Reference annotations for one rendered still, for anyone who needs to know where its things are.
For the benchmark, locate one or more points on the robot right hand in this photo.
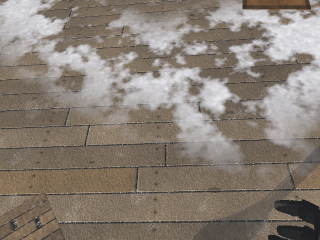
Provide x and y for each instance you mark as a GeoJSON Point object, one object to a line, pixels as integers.
{"type": "Point", "coordinates": [306, 211]}

